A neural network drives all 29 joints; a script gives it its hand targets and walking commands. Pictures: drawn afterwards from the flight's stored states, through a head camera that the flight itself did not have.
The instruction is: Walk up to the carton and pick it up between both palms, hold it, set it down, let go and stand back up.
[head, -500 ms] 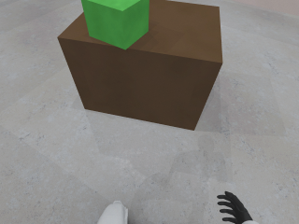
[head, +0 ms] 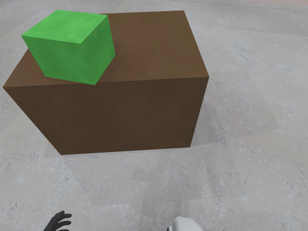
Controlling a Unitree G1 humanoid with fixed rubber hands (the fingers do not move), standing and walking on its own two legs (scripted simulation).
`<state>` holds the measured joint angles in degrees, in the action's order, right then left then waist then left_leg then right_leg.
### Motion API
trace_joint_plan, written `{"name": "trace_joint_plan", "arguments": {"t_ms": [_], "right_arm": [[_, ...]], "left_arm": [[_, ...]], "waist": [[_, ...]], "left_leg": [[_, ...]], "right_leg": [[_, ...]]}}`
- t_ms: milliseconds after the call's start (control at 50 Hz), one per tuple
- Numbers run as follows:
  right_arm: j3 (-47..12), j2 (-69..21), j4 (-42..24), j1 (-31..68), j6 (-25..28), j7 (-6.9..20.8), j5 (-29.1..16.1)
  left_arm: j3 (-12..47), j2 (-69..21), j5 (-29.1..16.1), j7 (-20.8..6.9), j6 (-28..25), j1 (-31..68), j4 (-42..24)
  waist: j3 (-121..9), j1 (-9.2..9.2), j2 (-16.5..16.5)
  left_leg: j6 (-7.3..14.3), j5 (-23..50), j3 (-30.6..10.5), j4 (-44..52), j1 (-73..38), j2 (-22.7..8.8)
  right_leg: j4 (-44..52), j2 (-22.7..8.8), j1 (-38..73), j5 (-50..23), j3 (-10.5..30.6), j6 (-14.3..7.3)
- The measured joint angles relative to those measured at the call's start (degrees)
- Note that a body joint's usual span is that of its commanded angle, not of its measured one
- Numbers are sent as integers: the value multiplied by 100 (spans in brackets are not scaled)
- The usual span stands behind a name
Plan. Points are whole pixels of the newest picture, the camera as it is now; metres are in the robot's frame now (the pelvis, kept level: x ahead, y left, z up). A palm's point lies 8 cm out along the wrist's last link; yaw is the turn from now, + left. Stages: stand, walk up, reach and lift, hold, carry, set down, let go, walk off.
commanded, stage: walk up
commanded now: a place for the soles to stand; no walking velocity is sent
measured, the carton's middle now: (75, 46) +0.89 +0.27 +0.01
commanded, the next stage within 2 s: none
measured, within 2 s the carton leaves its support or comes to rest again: neither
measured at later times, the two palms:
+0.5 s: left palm out of the picture +0.18 +0.41 -0.12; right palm (186, 173) +0.28 -0.13 -0.09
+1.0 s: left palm out of the picture +0.35 +0.49 -0.08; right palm (155, 142) +0.41 -0.05 -0.11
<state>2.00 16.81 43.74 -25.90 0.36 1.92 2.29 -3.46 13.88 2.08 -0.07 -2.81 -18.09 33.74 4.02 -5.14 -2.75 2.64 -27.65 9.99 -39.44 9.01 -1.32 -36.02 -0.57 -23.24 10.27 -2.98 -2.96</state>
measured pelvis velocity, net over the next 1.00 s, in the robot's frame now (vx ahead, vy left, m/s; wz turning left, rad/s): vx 0.31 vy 0.21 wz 0.02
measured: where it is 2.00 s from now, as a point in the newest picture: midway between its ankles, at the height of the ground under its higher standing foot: (105, 204)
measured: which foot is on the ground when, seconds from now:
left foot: down 0.00-0.00, up 0.02-0.36, down 0.38-0.74, up 0.76-1.00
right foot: down 0.00-0.38, up 0.40-0.70, down 0.72-1.00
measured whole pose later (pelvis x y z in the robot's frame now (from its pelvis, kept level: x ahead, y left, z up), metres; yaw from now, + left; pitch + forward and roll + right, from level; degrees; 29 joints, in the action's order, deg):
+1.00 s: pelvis +0.31 +0.21 +0.01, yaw +1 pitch -3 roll -1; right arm 2.5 17.3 39.2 -17.2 -2.4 4.2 2.0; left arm -1.9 14.4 2.5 2.5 -2.6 -23.3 37.9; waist 5.7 1.5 -4.0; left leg -1.9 -18.3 0.5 -51.6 30.0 -6.8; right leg -34.4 -6.2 -13.3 17.7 -3.8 1.2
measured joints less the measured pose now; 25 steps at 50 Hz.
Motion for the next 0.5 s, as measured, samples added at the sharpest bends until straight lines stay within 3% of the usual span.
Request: {"name": "trace_joint_plan", "arguments": {"t_ms": [80,120,220,340,360,400,440,500], "right_arm": [[-40,8,25,-6,-312,59,126],[-2,56,-73,119,-408,97,134],[96,123,-450,628,-301,258,43],[118,-12,-706,1042,-120,379,6],[129,-13,-746,1042,-73,376,7],[147,-54,-789,1074,53,315,23],[82,-94,-789,1093,85,213,-7],[-3,-184,-711,995,38,60,-71]], "left_arm": [[115,-76,81,217,-3,119,-24],[170,-131,88,292,5,9,63],[211,-81,80,261,-50,-365,439],[61,180,85,176,-52,-695,640],[41,209,90,165,-20,-761,651],[0,277,106,143,74,-841,670],[-9,274,52,134,238,-842,685],[11,273,-20,111,348,-709,609]], "waist": [[114,154,-134],[109,275,-163],[108,496,-221],[15,768,-1],[-34,793,36],[-20,778,233],[-5,726,285],[45,582,344]], "left_leg": [[-240,-273,-497,-2661,1003,12],[-349,1,-592,-3303,1518,-14],[-497,634,-898,-2394,2255,-426],[-303,1303,-937,-318,1936,-666],[-250,1366,-872,-65,1737,-626],[-339,1550,-723,-173,1602,-423],[-342,1139,-607,-596,1602,-389],[-220,953,-463,-485,1293,-353]], "right_leg": [[-527,-65,153,588,-126,126],[-351,-180,392,576,-127,155],[219,-338,928,621,-109,296],[108,-616,1200,1053,-57,401],[-60,-689,1195,1226,-23,384],[-812,-883,1024,1654,207,191],[-2065,-615,567,2143,521,148],[-3284,-281,-119,1899,421,155]]}}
